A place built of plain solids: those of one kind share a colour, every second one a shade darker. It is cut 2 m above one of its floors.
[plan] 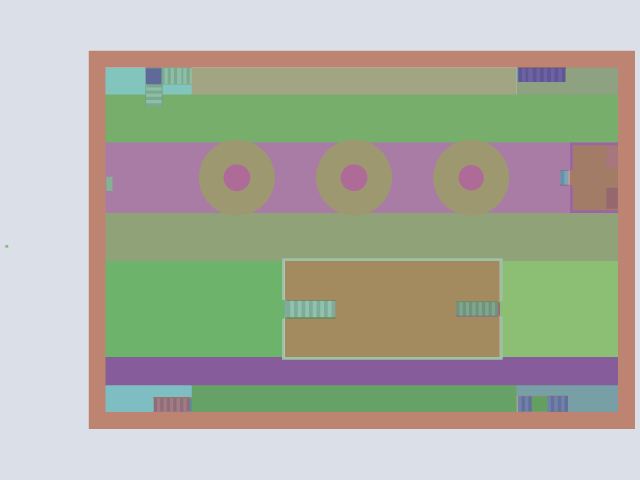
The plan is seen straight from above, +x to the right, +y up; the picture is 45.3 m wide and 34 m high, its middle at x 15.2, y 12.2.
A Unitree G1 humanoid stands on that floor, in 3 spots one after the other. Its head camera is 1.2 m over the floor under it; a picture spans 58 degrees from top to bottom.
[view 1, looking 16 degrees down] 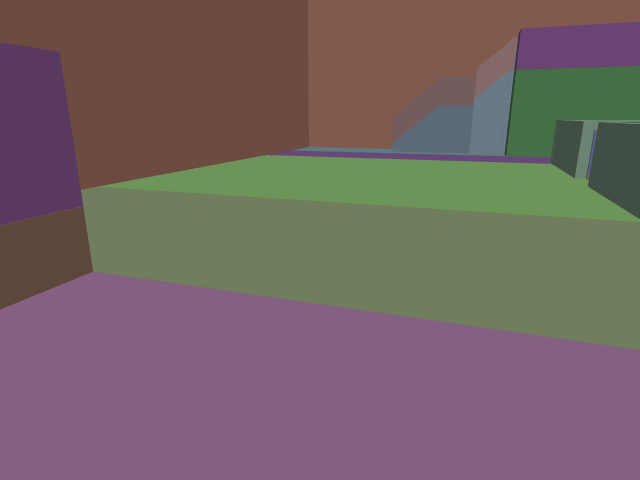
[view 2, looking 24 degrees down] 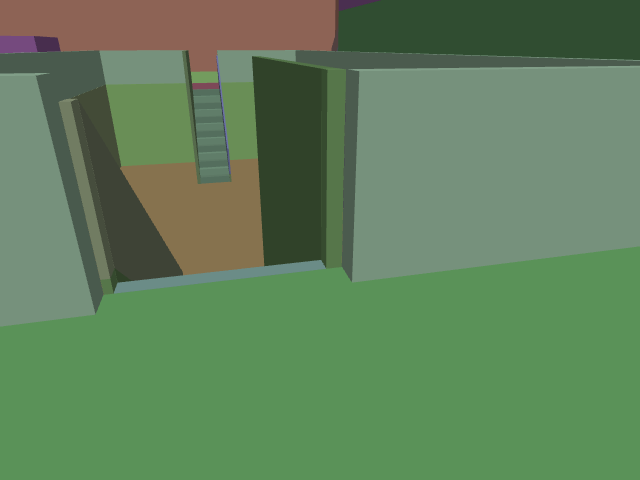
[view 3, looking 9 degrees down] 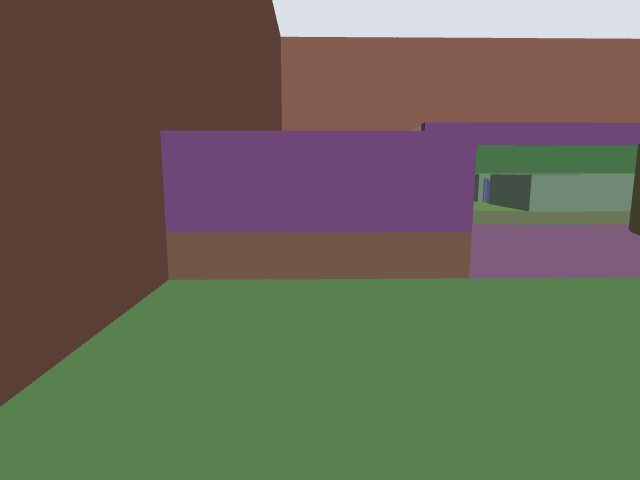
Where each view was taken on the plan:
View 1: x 30.13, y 16.61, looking -71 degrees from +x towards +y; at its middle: floor_hall3a_concrete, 4.36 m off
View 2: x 10.51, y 7.31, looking -14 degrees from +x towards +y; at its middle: wall_basew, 2.65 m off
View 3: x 34.69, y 23.87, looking -91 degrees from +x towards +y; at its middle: floor_desk_floorboards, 4.83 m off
